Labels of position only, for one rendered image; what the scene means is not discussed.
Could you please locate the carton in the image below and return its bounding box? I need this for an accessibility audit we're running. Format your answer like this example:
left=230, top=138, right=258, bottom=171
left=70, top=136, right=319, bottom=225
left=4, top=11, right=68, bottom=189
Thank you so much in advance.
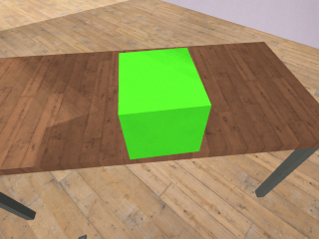
left=118, top=48, right=211, bottom=159

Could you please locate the table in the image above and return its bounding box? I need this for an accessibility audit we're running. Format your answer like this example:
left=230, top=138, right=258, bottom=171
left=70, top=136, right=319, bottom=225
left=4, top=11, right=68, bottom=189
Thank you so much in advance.
left=0, top=42, right=319, bottom=220

